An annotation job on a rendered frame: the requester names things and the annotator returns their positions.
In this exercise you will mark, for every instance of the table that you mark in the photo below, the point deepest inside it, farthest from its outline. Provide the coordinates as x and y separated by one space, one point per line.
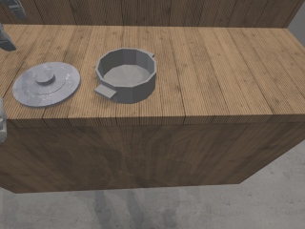
229 94

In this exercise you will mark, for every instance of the robot left hand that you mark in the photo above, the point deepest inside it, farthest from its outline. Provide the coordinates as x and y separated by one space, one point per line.
16 7

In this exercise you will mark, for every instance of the pot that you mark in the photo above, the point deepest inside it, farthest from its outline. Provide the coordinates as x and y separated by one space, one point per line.
126 75

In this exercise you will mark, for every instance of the knob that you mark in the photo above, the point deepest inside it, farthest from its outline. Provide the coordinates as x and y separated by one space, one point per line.
44 78

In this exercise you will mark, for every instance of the lid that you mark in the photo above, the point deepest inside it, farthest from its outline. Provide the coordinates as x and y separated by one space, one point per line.
28 93

